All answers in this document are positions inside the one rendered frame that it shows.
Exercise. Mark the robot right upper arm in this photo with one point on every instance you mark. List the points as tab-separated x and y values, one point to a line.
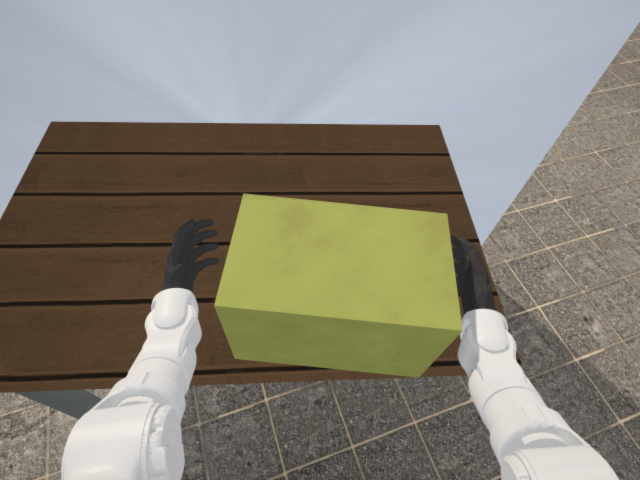
555	463

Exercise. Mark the carton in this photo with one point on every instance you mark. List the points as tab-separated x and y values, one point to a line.
339	286

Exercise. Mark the table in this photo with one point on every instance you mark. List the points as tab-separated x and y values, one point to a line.
85	237

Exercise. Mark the left robot forearm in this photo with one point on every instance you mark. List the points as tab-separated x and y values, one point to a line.
163	370

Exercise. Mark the right robot forearm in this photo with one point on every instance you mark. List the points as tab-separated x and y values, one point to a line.
509	405

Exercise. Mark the left robot hand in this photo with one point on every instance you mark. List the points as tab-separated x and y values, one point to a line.
181	269

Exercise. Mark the robot left upper arm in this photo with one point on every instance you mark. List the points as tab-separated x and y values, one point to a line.
134	442

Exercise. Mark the right robot hand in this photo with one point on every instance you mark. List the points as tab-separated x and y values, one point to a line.
473	283

